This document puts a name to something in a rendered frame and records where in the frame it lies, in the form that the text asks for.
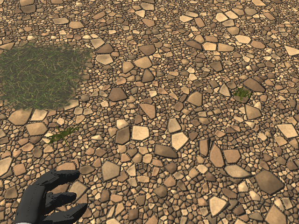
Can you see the left robot hand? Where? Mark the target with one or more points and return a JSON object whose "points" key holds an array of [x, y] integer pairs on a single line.
{"points": [[36, 203]]}

